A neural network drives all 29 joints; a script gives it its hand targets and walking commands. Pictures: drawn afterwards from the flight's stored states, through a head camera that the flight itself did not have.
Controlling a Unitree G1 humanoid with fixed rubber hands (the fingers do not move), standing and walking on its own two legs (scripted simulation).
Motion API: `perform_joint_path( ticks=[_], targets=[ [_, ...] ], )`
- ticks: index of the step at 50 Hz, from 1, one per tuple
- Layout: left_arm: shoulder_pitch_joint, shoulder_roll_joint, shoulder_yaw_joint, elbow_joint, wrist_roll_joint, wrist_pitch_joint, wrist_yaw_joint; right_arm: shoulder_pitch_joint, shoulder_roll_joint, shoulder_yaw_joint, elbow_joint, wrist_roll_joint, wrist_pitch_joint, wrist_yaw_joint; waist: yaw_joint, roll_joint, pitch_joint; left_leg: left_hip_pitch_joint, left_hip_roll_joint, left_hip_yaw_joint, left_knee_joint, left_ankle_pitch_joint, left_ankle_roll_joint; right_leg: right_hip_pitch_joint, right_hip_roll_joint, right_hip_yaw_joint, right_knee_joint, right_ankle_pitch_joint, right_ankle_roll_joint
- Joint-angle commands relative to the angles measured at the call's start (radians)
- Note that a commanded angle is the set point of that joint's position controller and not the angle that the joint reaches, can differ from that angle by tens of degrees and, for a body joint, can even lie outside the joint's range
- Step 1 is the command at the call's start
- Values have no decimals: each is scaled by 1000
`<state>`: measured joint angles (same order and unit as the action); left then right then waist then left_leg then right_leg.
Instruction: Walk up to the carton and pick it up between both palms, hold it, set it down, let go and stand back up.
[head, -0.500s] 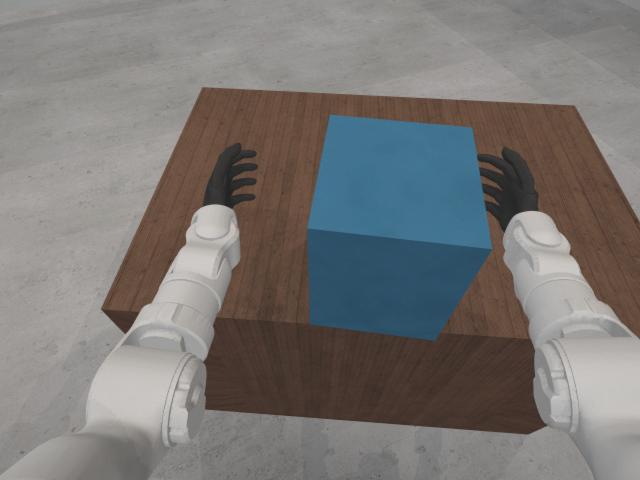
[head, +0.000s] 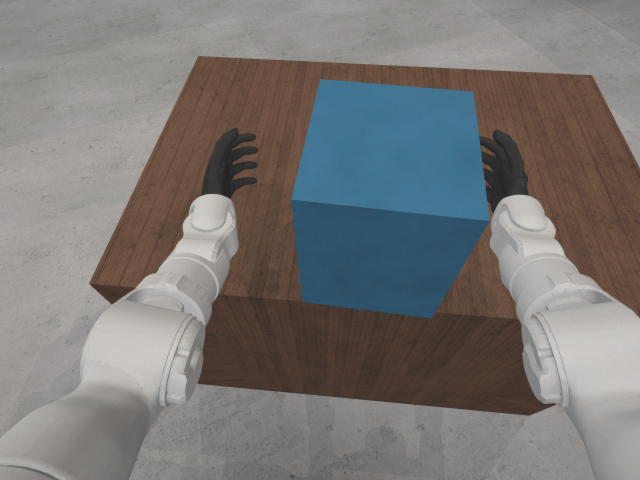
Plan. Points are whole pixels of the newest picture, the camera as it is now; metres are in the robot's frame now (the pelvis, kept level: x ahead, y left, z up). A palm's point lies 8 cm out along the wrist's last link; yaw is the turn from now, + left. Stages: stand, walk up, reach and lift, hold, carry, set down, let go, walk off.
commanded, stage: reach and lift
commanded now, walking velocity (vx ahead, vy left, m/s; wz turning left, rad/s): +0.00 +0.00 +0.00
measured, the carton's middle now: (379, 206) +0.48 -0.05 +0.03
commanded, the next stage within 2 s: none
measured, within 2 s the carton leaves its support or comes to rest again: neither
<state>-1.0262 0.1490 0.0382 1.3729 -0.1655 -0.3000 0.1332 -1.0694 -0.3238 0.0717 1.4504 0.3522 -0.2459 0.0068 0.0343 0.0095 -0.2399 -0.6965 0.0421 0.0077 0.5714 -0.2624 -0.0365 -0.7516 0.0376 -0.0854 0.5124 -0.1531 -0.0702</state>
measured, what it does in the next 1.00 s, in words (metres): stands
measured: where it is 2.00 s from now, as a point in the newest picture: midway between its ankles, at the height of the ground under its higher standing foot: outside the picture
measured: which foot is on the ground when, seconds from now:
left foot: down 0.00-1.00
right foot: down 0.00-1.00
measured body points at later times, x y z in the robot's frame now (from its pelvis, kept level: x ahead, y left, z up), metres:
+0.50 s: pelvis -0.01 +0.00 +0.00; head +0.08 -0.01 +0.44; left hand +0.47 +0.12 +0.09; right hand +0.47 -0.18 +0.09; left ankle -0.02 +0.14 -0.72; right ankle +0.04 -0.07 -0.72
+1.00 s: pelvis +0.03 +0.02 +0.02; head +0.10 +0.01 +0.47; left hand +0.46 +0.12 +0.08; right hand +0.45 -0.18 +0.08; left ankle -0.02 +0.14 -0.72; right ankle +0.04 -0.07 -0.72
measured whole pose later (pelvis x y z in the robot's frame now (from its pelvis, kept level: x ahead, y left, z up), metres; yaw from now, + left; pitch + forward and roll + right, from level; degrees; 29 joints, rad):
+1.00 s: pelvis +0.03 +0.02 +0.02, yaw -1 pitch +9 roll +0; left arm -0.77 -0.18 0.57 0.87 0.48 -0.16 0.06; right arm -0.76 0.03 -0.66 0.95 -0.46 -0.27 0.01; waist -0.01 0.02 -0.02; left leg -0.27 0.03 0.04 0.34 -0.23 -0.01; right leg -0.34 0.04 -0.05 0.31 -0.13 -0.04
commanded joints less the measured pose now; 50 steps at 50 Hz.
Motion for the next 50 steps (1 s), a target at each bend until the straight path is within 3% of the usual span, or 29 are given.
perform_joint_path(
  ticks=[1, 3, 4, 8, 11, 13, 14, 15, 18, 21, 23, 24, 27, 29, 30, 33, 37, 42, 45, 50],
  targets=[
    [-376, 62, -4, -51, 7, -27, -17, -376, -92, -15, -74, -13, -25, -5, -30, -57, -541, 28, -25, 21, -17, 257, -4, 508, -43, 99, 33, 343, 62],
    [-381, 78, 38, -51, 29, -41, -15, -399, -66, -16, -140, -38, -29, -12, -7, -93, -587, -52, -35, 26, -29, 222, 4, 593, -47, 105, 52, 358, 77],
    [-390, 92, 40, -59, 41, -47, -12, -416, -58, -28, -163, -35, -37, -13, 6, -70, -589, -82, -30, 28, -42, 199, 8, 610, -54, 110, 59, 359, 71],
    [-401, 63, 78, -88, 63, -51, 8, -423, -39, -45, -203, -63, -34, -24, -6, -88, -620, -60, -35, 28, -48, 227, 4, 624, -47, 105, 52, 378, 74],
    [-421, 68, 104, -93, 93, -44, 15, -418, 5, -48, -187, -80, -11, -27, 9, -72, -561, -89, -38, 29, -60, 182, 10, 614, -53, 116, 44, 320, 63],
    [-397, 64, 128, -78, 117, -32, 14, -391, 22, -64, -159, -99, 8, -33, 7, -102, -514, -118, -35, 37, -82, 132, 27, 649, -56, 127, 31, 284, 72],
    [-386, 53, 128, -73, 112, -29, 12, -409, 24, -70, -203, -110, 6, -40, 8, -108, -546, -124, -35, 40, -87, 118, 32, 667, -62, 133, 27, 275, 76],
    [-397, 35, 121, -71, 100, -27, 10, -402, 40, -73, -186, -127, 14, -45, -10, -132, -519, -123, -38, 33, -93, 114, 40, 668, -62, 127, 21, 266, 77],
    [-440, 7, 121, -111, 114, -34, 11, -419, 89, -115, -213, -171, 26, -47, -18, -99, -556, -119, -45, 38, -111, 108, 39, 661, -64, 124, 9, 237, 73],
    [-429, -11, 161, -154, 178, -41, 18, -369, 127, -166, -200, -221, 27, -41, -13, -51, -566, -69, -41, 40, -99, 160, 23, 639, -63, 119, 4, 277, 61],
    [-417, -25, 202, -157, 231, -34, 20, -353, 146, -197, -198, -266, 29, -46, -26, -57, -556, -52, -43, 41, -107, 154, 20, 656, -59, 110, -7, 267, 59],
    [-416, -55, 214, -159, 251, -31, 18, -352, 186, -208, -210, -282, 29, -45, -12, -50, -516, -52, -48, 47, -117, 153, 25, 662, -62, 111, -10, 271, 56],
    [-349, -77, 285, -179, 331, -11, 18, -322, 194, -276, -232, -369, 10, -53, -12, -59, -478, 7, -44, 46, -147, 202, 19, 701, -52, 98, -37, 327, 61],
    [-330, -188, 331, -212, 400, -9, -11, -313, 319, -304, -256, -425, -10, -34, -4, -40, -470, 50, -47, 50, -161, 245, 24, 732, -58, 103, -51, 400, 63],
    [-309, -240, 378, -219, 458, -8, -28, -314, 373, -337, -283, -488, -24, -20, -2, -56, -448, 67, -48, 57, -181, 254, 30, 764, -56, 90, -60, 428, 67],
    [-302, -507, 408, -261, 604, 0, -113, -290, 673, -439, -336, -732, -52, 53, -34, -46, -394, 107, -47, 66, -239, 221, 37, 873, -62, 66, -92, 487, 72],
    [-203, -613, 384, -311, 661, 52, -131, -163, 765, -520, -361, -877, -52, 108, -52, -24, -319, 279, -28, 67, -259, 241, 25, 831, -45, 27, -122, 474, 65],
    [-101, -613, 407, -381, 687, 137, -127, -119, 764, -521, -432, -905, -33, 130, -22, -71, -225, 326, -23, 87, -278, 259, 48, 853, -36, 11, -122, 482, 93],
    [-79, -631, 371, -453, 668, 159, -128, -96, 759, -486, -461, -875, -42, 138, -18, -61, -246, 374, -19, 86, -252, 356, 42, 861, -34, 15, -106, 571, 94],
    [-16, -645, 343, -498, 669, 176, -120, -38, 756, -446, -420, -846, -54, 148, -8, -60, -199, 399, -12, 86, -237, 392, 33, 866, -42, 21, -92, 613, 94]
  ],
)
